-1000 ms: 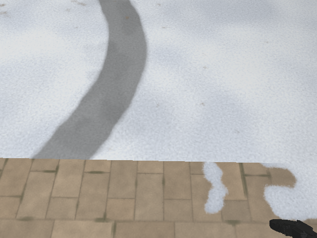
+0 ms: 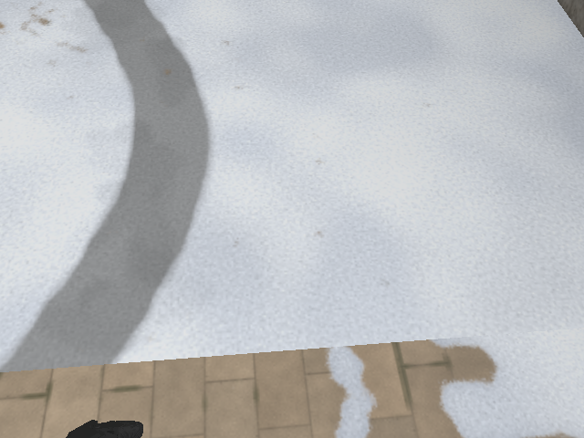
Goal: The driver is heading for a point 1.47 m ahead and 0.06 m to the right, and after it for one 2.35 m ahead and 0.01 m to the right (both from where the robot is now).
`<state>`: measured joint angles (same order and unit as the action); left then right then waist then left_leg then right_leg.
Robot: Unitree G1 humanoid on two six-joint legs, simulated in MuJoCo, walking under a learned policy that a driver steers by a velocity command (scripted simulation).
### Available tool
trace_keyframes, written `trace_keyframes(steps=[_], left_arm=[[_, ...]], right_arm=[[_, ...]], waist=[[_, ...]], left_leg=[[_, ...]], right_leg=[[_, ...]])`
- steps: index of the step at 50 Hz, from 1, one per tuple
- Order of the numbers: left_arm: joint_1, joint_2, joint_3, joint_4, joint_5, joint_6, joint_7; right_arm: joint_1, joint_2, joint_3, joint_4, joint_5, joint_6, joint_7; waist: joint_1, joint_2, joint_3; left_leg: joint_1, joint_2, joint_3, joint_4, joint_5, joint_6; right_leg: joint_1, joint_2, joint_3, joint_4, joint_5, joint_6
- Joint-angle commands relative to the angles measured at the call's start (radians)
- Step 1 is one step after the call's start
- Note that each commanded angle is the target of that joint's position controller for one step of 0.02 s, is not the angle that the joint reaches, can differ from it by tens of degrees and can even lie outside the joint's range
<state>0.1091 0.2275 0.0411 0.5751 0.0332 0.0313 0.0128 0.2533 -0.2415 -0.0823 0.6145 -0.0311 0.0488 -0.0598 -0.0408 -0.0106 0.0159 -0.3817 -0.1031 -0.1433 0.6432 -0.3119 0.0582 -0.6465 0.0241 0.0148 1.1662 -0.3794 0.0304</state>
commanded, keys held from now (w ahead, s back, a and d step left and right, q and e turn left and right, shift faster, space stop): q+shift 0.18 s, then shift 0.20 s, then e+shift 0.62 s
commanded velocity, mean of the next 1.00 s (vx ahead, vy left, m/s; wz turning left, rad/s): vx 0.00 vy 0.00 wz -0.02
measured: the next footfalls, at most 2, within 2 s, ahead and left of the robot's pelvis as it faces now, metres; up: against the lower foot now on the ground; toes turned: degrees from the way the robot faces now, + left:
right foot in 0.16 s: +0.08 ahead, -0.10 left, +0.00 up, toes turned +11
left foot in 0.54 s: +0.03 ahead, +0.08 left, +0.00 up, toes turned +15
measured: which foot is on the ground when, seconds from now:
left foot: down 0.00-0.14, up 0.16-0.52, down 0.54-0.96, up 0.98-1.00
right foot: up 0.00-0.14, down 0.16-0.56, up 0.58-0.94, down 0.96-1.00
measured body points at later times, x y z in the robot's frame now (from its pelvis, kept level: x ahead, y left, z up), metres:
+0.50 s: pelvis +0.01 -0.03 +0.01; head +0.05 -0.04 +0.45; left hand +0.03 +0.23 -0.10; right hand +0.24 -0.19 -0.11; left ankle -0.02 +0.08 -0.70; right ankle +0.05 -0.10 -0.73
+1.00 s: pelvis -0.01 -0.06 -0.02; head +0.02 -0.10 +0.43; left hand +0.21 +0.18 -0.09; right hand +0.09 -0.35 -0.14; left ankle -0.01 +0.07 -0.70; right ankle +0.01 -0.14 -0.73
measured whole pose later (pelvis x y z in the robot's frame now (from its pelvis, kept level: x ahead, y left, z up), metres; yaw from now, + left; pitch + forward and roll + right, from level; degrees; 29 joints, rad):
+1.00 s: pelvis -0.01 -0.06 -0.02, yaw -7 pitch +1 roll +0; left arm 0.14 0.24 0.08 0.59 0.01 0.04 -0.01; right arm 0.22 -0.28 -0.07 0.63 -0.03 0.03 -0.04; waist -0.01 0.06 0.05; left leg -0.42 0.16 0.17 0.96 -0.52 -0.05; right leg -0.42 0.02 -0.06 0.77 -0.35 -0.07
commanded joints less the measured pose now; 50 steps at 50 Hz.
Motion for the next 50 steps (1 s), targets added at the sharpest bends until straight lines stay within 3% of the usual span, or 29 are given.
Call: trace_keyframes(steps=[1, 4, 5, 6, 7, 8, 9, 10, 11, 12, 15, 19, 20, 23, 25, 27, 28, 29, 30, 31, 33, 35, 40, 44, 46, 47, 48, 49, 50], left_arm=[[-0.06, 0.008, -0.018, -0.108, -0.001, -0.004, 0.01], [-0.023, 0.014, -0.024, -0.113, -0.037, -0.005, 0.018], [0.002, 0.016, -0.019, -0.108, -0.066, -0.012, 0.025], [0.055, 0.02, -0.015, -0.089, -0.072, -0.018, 0.033], [0.104, 0.048, -0.003, -0.065, -0.06, -0.026, 0.044], [0.092, 0.132, 0.014, -0.069, -0.027, -0.032, 0.052], [0.032, 0.188, 0.029, -0.11, -0.004, -0.026, 0.054], [0.014, 0.113, 0.018, -0.142, 0.006, -0.03, 0.054], [-0.006, 0.036, -0.009, -0.141, 0.006, -0.035, 0.057], [-0.024, 0.011, -0.018, -0.137, 0.005, -0.042, 0.057], [0.042, 0.044, -0.008, -0.088, 0.017, -0.045, 0.07], [0.152, 0.075, 0.013, -0.054, 0.01, -0.052, 0.07], [0.142, 0.044, 0.003, -0.051, 0.007, -0.055, 0.065], [0.144, 0.041, -0.001, -0.022, 0.012, -0.063, 0.043], [0.133, 0.074, 0.018, -0.006, -0.005, -0.062, 0.025], [0.159, 0.09, 0.035, 0.016, -0.024, -0.061, 0.011], [0.142, 0.037, 0.029, -0.002, -0.043, -0.059, 0.005], [0.141, 0.027, 0.027, -0.014, -0.047, -0.043, 0.018], [0.144, 0.083, 0.054, -0.004, -0.028, -0.021, 0.026], [0.156, 0.087, 0.068, 0.018, -0.015, -0.006, 0.03], [0.169, 0.094, 0.085, 0.036, 0.007, 0.013, 0.024], [0.127, 0.082, 0.08, 0.028, 0.001, 0.014, -0.003], [0.013, 0.03, 0.053, -0.02, -0.012, 0.027, -0.042], [0.031, 0.052, 0.059, -0.034, -0.029, 0.033, -0.033], [0.069, 0.058, 0.061, -0.028, -0.04, 0.023, -0.029], [0.124, 0.082, 0.069, -0.002, -0.037, 0.008, -0.028], [0.205, 0.138, 0.082, 0.01, -0.025, -0.011, -0.028], [0.233, 0.293, 0.121, -0.036, -0.022, -0.013, -0.009], [0.224, 0.287, 0.128, -0.062, -0.025, -0.011, 0.0]], right_arm=[[-0.049, -0.124, -0.031, -0.095, -0.008, -0.01, -0.013], [-0.071, -0.132, -0.036, -0.103, -0.011, -0.004, -0.004], [-0.077, -0.141, -0.043, -0.101, 0.0, -0.003, 0.008], [-0.097, -0.14, -0.046, -0.097, 0.011, -0.002, 0.017], [-0.109, -0.123, -0.047, -0.096, 0.031, -0.006, 0.029], [-0.031, -0.043, -0.036, -0.086, 0.044, -0.013, 0.041], [0.004, -0.081, -0.045, -0.111, 0.025, -0.013, 0.035], [0.018, -0.136, -0.06, -0.078, -0.007, -0.023, 0.033], [-0.016, -0.143, -0.062, -0.052, -0.023, -0.018, 0.04], [-0.05, -0.131, -0.056, -0.048, -0.023, -0.011, 0.053], [-0.076, -0.061, -0.022, -0.042, 0.013, 0.014, 0.076], [-0.132, -0.041, -0.001, -0.071, 0.002, 0.017, 0.062], [-0.111, -0.023, 0.01, -0.046, 0.005, 0.017, 0.063], [-0.09, 0.037, 0.042, -0.015, 0.032, 0.016, 0.057], [-0.039, 0.036, 0.04, 0.009, 0.028, 0.003, 0.038], [0.008, -0.007, 0.032, 0.008, 0.013, -0.031, 0.018], [0.015, -0.084, 0.017, -0.009, -0.008, -0.049, 0.008], [0.022, -0.112, 0.006, -0.019, -0.014, -0.049, -0.001], [0.019, -0.087, 0.009, -0.045, -0.013, -0.048, -0.009], [-0.033, -0.056, 0.019, -0.058, -0.01, -0.047, -0.013], [-0.11, -0.013, 0.036, -0.089, -0.008, -0.053, -0.023], [-0.09, -0.013, 0.039, -0.088, -0.001, -0.063, -0.032], [0.001, -0.078, 0.014, -0.076, -0.018, -0.063, -0.029], [-0.047, -0.115, 0.0, -0.074, -0.02, -0.07, -0.002], [-0.076, -0.131, -0.007, -0.057, -0.001, -0.056, 0.014], [-0.029, -0.126, -0.009, -0.034, 0.003, -0.042, 0.021], [-0.029, -0.107, -0.007, -0.035, 0.004, -0.027, 0.033], [-0.157, -0.063, 0.012, -0.161, 0.018, -0.023, 0.033], [-0.153, -0.082, 0.009, -0.142, 0.009, -0.028, 0.026]], waist=[[0.013, 0.119, -0.126], [0.024, 0.178, -0.116], [0.037, 0.215, -0.098], [0.066, 0.21, -0.109], [0.082, 0.161, -0.128], [0.04, -0.118, -0.137], [0.014, -0.277, -0.202], [0.013, -0.198, -0.212], [0.013, -0.115, -0.151], [0.007, -0.046, -0.103], [0.034, -0.102, -0.037], [0.074, -0.125, -0.076], [0.074, -0.099, -0.095], [0.078, -0.193, -0.104], [0.044, -0.219, -0.068], [0.023, -0.117, -0.083], [0.016, 0.075, -0.097], [-0.015, 0.294, -0.146], [-0.018, 0.224, -0.132], [0.015, 0.161, -0.07], [0.066, 0.134, -0.028], [0.058, 0.093, -0.011], [-0.003, 0.168, -0.033], [0.03, 0.198, -0.065], [0.064, 0.177, -0.075], [0.077, 0.075, -0.085], [0.121, -0.105, -0.077], [0.151, -0.401, -0.103], [0.162, -0.254, -0.162]], left_leg=[[0.129, 0.204, -0.322, -0.141, 0.448, 0.174], [0.078, 0.174, -0.353, -0.139, 0.488, 0.146], [0.066, 0.165, -0.365, -0.135, 0.517, 0.127], [0.057, 0.14, -0.355, -0.109, 0.49, 0.096], [-0.024, 0.101, -0.318, -0.041, 0.364, 0.052], [-0.2, -0.016, -0.136, 0.224, -0.103, -0.012], [-0.325, -0.063, 0.038, 0.458, -0.339, -0.069], [-0.291, 0.023, 0.063, 0.639, -0.317, -0.1], [-0.284, 0.039, 0.053, 0.758, -0.223, -0.111], [-0.292, 0.059, 0.045, 0.8, -0.147, -0.119], [-0.355, 0.019, 0.1, 0.698, -0.066, -0.146], [-0.377, 0.007, 0.077, 0.531, -0.152, -0.161], [-0.292, 0.013, 0.119, 0.404, -0.177, -0.153], [-0.034, 0.051, 0.192, 0.059, -0.252, -0.102], [0.122, 0.034, 0.233, -0.124, 0.006, -0.063], [0.297, 0.094, 0.156, -0.23, 0.178, -0.042], [0.386, 0.26, 0.005, -0.245, 0.335, -0.004], [0.267, 0.458, -0.12, -0.304, 0.379, 0.145], [0.217, 0.505, -0.156, -0.327, 0.335, 0.223], [0.161, 0.469, -0.091, -0.317, 0.299, 0.234], [0.118, 0.396, 0.015, -0.305, 0.211, 0.19], [0.206, 0.356, 0.046, -0.298, 0.109, 0.16], [0.273, 0.421, 0.111, -0.248, 0.17, 0.168], [0.12, 0.455, 0.225, -0.187, 0.23, 0.112], [0.088, 0.441, 0.278, -0.116, 0.139, 0.054], [0.037, 0.397, 0.332, 0.022, 0.068, 0.01], [-0.137, 0.341, 0.375, 0.279, -0.117, -0.053], [-0.44, 0.158, 0.293, 0.491, -0.362, -0.149], [-0.423, 0.17, 0.126, 0.701, -0.315, -0.164]], right_leg=[[-0.023, 0.033, -0.006, -0.072, -0.035, -0.021], [0.138, 0.066, -0.011, -0.321, -0.118, -0.029], [0.21, 0.068, 0.001, -0.458, -0.073, -0.027], [0.313, 0.073, -0.008, -0.628, 0.027, -0.021], [0.478, 0.033, 0.02, -0.752, 0.147, -0.021], [0.638, -0.218, 0.254, -0.879, 0.189, -0.063], [0.591, -0.455, 0.491, -0.857, 0.399, -0.173], [0.524, -0.448, 0.506, -0.848, 0.411, -0.237], [0.449, -0.368, 0.4, -0.825, 0.308, -0.248], [0.409, -0.305, 0.294, -0.818, 0.223, -0.232], [0.466, -0.178, 0.127, -0.794, 0.239, -0.228], [0.601, -0.25, 0.177, -0.784, 0.261, -0.286], [0.57, -0.222, 0.129, -0.784, 0.264, -0.262], [0.492, -0.195, 0.136, -0.807, 0.34, -0.238], [0.405, -0.191, 0.157, -0.756, 0.527, -0.226], [0.283, -0.164, 0.169, -0.703, 0.508, -0.171], [0.142, -0.095, 0.108, -0.581, 0.26, -0.113], [0.15, 0.023, -0.037, -0.328, -0.139, -0.071], [0.123, 0.014, -0.02, -0.034, -0.245, -0.039], [0.071, -0.003, 0.007, 0.126, -0.208, -0.019], [0.024, -0.032, 0.026, 0.253, -0.09, 0.002], [-0.063, -0.022, -0.003, 0.159, -0.03, 0.024], [-0.02, -0.053, -0.049, -0.123, -0.091, 0.006], [0.223, -0.056, -0.112, -0.273, -0.094, -0.04], [0.334, -0.03, -0.158, -0.452, 0.009, -0.053], [0.442, -0.003, -0.117, -0.566, 0.041, -0.061], [0.579, -0.092, 0.095, -0.725, 0.16, -0.093], [0.627, -0.338, 0.608, -0.821, 0.416, -0.255], [0.605, -0.371, 0.658, -0.854, 0.389, -0.341]])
